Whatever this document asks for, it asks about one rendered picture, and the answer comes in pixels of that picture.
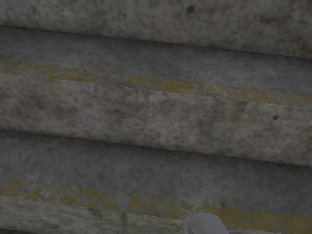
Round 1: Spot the right robot thigh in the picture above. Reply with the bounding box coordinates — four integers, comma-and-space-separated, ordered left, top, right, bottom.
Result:
183, 213, 229, 234

